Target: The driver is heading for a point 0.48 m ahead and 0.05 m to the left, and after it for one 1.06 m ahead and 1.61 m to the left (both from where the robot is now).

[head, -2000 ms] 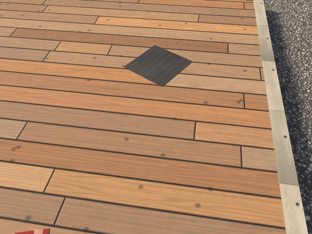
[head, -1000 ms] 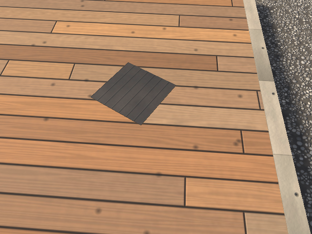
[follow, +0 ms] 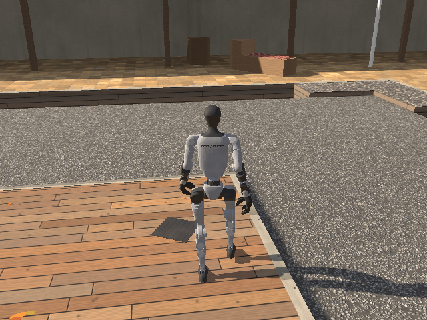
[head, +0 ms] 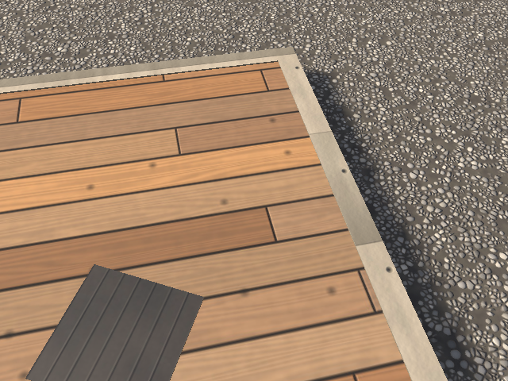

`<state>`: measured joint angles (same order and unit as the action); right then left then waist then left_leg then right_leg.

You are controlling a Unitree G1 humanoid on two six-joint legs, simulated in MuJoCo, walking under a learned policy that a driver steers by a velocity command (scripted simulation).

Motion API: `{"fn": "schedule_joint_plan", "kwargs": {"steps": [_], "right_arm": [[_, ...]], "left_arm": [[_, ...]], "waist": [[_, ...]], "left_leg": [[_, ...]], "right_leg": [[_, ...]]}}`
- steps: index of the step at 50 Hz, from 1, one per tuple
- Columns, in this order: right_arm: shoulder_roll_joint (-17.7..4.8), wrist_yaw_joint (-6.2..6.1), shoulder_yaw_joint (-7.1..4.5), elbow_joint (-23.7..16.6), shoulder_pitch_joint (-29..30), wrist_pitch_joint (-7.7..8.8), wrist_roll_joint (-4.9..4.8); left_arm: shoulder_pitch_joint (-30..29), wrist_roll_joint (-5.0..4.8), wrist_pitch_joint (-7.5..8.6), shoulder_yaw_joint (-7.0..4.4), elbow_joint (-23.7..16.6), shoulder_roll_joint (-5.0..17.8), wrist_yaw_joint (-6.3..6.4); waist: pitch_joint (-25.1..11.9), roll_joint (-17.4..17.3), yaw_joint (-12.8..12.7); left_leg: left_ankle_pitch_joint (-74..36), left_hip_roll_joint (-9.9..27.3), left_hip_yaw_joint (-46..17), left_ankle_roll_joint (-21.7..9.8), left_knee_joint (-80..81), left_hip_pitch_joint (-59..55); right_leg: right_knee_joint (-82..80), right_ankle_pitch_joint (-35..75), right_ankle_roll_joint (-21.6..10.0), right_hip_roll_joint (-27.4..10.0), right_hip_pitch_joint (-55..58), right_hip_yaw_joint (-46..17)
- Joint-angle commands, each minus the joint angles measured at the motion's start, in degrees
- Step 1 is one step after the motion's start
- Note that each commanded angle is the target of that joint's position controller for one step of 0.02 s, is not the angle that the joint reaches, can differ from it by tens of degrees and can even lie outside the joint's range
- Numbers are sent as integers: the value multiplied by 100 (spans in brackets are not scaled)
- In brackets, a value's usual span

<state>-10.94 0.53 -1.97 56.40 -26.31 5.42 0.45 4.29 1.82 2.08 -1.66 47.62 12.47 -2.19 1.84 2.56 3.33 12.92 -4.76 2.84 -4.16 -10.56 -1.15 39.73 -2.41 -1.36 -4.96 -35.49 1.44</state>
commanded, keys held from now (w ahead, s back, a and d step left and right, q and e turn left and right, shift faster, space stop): w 0.14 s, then w+q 0.86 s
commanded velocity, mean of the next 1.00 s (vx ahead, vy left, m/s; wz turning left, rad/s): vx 0.50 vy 0.00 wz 0.37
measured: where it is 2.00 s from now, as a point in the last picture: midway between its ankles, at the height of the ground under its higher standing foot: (125, 228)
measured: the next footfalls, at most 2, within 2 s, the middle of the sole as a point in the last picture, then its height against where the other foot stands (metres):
right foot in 0.14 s outside the picture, level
left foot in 0.70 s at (213, 377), level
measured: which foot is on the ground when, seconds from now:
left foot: down 0.00-0.16, up 0.18-0.68, down 0.70-1.00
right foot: up 0.00-0.12, down 0.14-0.68, up 0.70-1.00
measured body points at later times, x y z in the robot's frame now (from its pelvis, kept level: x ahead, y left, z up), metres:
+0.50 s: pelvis +0.26 -0.04 +0.00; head +0.28 -0.05 +0.45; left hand +0.21 +0.21 -0.14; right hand +0.40 -0.27 -0.14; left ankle +0.38 +0.12 -0.68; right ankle +0.20 -0.11 -0.74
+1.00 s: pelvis +0.51 +0.06 +0.00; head +0.54 +0.08 +0.45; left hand +0.56 +0.35 -0.12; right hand +0.64 -0.20 -0.12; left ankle +0.45 +0.08 -0.74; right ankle +0.70 -0.07 -0.67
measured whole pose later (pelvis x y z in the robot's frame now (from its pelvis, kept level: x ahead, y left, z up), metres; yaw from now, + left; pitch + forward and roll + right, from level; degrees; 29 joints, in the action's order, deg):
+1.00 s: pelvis +0.51 +0.06 +0.00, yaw +26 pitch +1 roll +0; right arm -14.8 0.3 -4.2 51.4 -21.3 2.7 -0.1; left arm 5.7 2.6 1.5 -2.6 44.3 14.3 -0.9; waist 2.6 1.8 2.5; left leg 11.9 -8.6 -3.7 -8.0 -16.9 5.4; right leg 52.5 -9.1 3.2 -7.5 -38.1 -2.2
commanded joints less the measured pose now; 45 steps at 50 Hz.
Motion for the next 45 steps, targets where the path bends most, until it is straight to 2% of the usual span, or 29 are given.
{"fn": "schedule_joint_plan", "kwargs": {"steps": [1, 4, 5, 6, 7, 8, 9, 10, 11, 12, 13, 15, 18, 21, 24, 28, 29, 31, 33, 34, 35, 36, 37, 38, 39, 40, 41, 42, 45], "right_arm": [[-851, -55, -156, -142, -301, 42, 31], [-945, -107, -176, -92, -207, -2, 68], [-991, -117, -187, -85, -145, -22, 71], [-981, -112, -179, -82, -79, -53, 46], [-863, -107, -131, -194, -32, -50, 1], [-214, -62, 23, -405, -553, -48, -214], [-728, -103, -129, -280, -516, -91, -83], [-823, -97, -187, -371, -44, -122, -9], [-685, -54, -157, -414, 209, -110, -6], [-594, -29, -164, -386, 274, -159, 14], [-547, 9, -169, -350, 192, -243, 105], [-437, 86, -177, -313, 146, -365, 137], [-426, 136, -208, -482, 664, -444, 105], [-395, 167, -195, -697, 1264, -447, 104], [-297, 209, -123, -902, 1849, -425, 110], [-270, 256, -52, -1222, 2519, -411, 138], [-302, 260, -60, -1263, 2542, -403, 152], [-384, 242, -101, -1255, 2333, -413, 157], [-564, 198, -205, -1084, 1633, -401, 171], [-720, 167, -296, -895, 987, -355, 199], [-1136, 95, -460, -688, 163, -322, 277], [-1773, 31, -615, -772, 312, -343, 250], [-1785, 31, -622, -785, 100, -419, 62], [-1599, -20, -570, -741, 450, -439, 31], [-1278, -29, -491, -767, 715, -421, 3], [-1104, -48, -438, -816, 983, -382, -1], [-970, -70, -383, -847, 1132, -336, -42], [-955, -66, -357, -861, 1133, -275, -61], [-1196, -45, -399, -810, 837, -166, -72]], "left_arm": [[-680, -29, 92, -18, -517, 286, 22], [-506, -19, 147, -66, -511, 397, 69], [-83, 0, 177, -112, -371, 469, 103], [729, 35, 230, -178, -85, 561, 150], [1685, 150, 290, -282, 163, 866, 215], [2286, 275, 289, -444, 198, 1512, 259], [2130, 17, 184, -450, 204, 1358, 215], [1477, -70, 163, -350, 126, 1018, 195], [1050, -74, 204, -254, 66, 657, 168], [886, -62, 253, -204, 87, 475, 171], [875, -85, 297, -174, 162, 377, 201], [1076, -80, 409, -184, 266, 412, 219], [1343, -95, 489, -222, 387, 522, 232], [1622, -87, 484, -195, 495, 460, 258], [1777, -83, 470, -184, 572, 498, 297], [2230, -57, 405, -203, 774, 613, 381], [2258, -47, 376, -207, 803, 638, 400], [2180, -33, 323, -236, 809, 791, 440], [2073, -10, 231, -290, 774, 975, 458], [2022, -26, 183, -309, 725, 1040, 437], [1879, -63, 181, -297, 570, 997, 399], [2067, -111, 220, -168, 176, 288, 265], [1339, -80, 292, -255, -47, 755, 227], [958, -130, 377, -222, -216, 679, 198], [1028, -145, 435, -212, -181, 694, 208], [1095, -80, 392, -229, -118, 688, 224], [1235, 29, 276, -221, -108, 657, 219], [1309, 85, 161, -220, -109, 609, 197], [992, 103, -16, -193, -303, 506, 144]], "waist": [[267, -677, -5], [181, -718, -204], [-43, -732, -393], [-468, -573, -750], [-1072, -347, -1097], [-1907, 874, -998], [-1932, 563, -973], [-905, 174, -698], [-356, 30, -561], [-56, 77, -413], [89, 199, -269], [51, 155, -183], [170, 76, -183], [279, 79, -282], [360, 88, -396], [469, 72, -590], [449, 92, -560], [238, 240, -394], [-217, 335, -64], [-591, 251, 220], [-1055, -200, 644], [-1374, -1534, 169], [-1541, -737, 446], [-726, -534, 262], [-300, -174, 16], [-86, 1, -222], [-93, -65, -410], [-161, -141, -486], [-115, -280, -480]], "left_leg": [[-2693, 1594, -727, -642, 100, 21], [-3755, 1747, -683, -541, -460, -329], [-4431, 1706, -620, -472, -983, -361], [-4635, 1511, -423, -369, -1921, -179], [-3458, 1296, -262, -261, -3200, 773], [-173, 462, 177, 25, -5384, 2839], [1660, 211, -385, -43, -6180, 3487], [1190, 565, -616, -97, -6281, 3732], [759, 778, -632, -97, -5967, 3605], [542, 912, -614, -87, -5672, 3386], [421, 991, -609, -35, -5480, 3147], [160, 969, -551, 20, -5471, 3053], [-405, 1044, -526, 87, -5261, 3683], [-964, 1036, -418, 147, -4699, 4104], [-1395, 959, -91, 147, -3736, 3969], [-1184, 829, 350, -65, -2857, 3915], [-981, 749, 427, -153, -2713, 3816], [-420, 433, 652, -384, -2588, 3303], [170, 50, 765, -671, -2460, 2461], [151, -95, 656, -836, -2077, 1583], [365, 480, -301, -1150, -1596, 215], [124, 2241, -3314, -2017, -1305, -1505], [37, 2435, -4427, -2206, -661, -1562], [-217, 2343, -3518, -1981, -534, -974], [-832, 2111, -2982, -1706, -408, -223], [-1384, 1797, -2508, -1475, -343, 307], [-1808, 1552, -2155, -1377, -277, 664], [-2084, 1429, -1969, -1341, -250, 828], [-2416, 1160, -1710, -1266, -157, 1047]], "right_leg": [[-463, 44, -81, 208, 149, 221], [-859, -549, -315, 405, 684, 255], [-1046, -708, -422, 578, 1259, 313], [-1443, -497, -569, 719, 2286, 392], [-1432, -591, -815, 57, 3755, -286], [-1649, -872, -1488, -1786, 5598, -2817], [-2286, -1172, -1654, -2046, 5231, -3879], [-2438, -1532, -1437, -1748, 4310, -2919], [-2760, -1410, -1227, -1477, 3475, -2225], [-2976, -1178, -964, -1202, 2969, -1663], [-3116, -900, -785, -989, 2597, -1225], [-3248, -368, -728, -884, 2494, -773], [-3349, 211, -695, -835, 2742, -224], [-3315, 726, -642, -754, 2995, 220], [-3218, 1250, -553, -691, 3160, 634], [-2977, 2043, -527, -918, 3892, 914], [-2807, 2467, -507, -964, 4070, 999], [-2177, 4091, -472, -1027, 4305, 1198], [-891, 5067, -497, -1073, 4363, 1303], [194, 4579, -455, -1043, 4024, 1337], [1833, 2966, -276, -868, 2897, 1389], [3951, -2595, 60, 336, 218, 1188], [4499, -2711, 65, 598, -561, -150], [4205, -2078, 10, 207, -963, -339], [3620, -1694, 12, 7, -664, -299], [3201, -1589, 63, -114, -311, -303], [2938, -1563, 159, -165, 57, -317], [2736, -1576, 237, -176, 259, -307], [2149, -1238, 423, -147, 144, -134]]}}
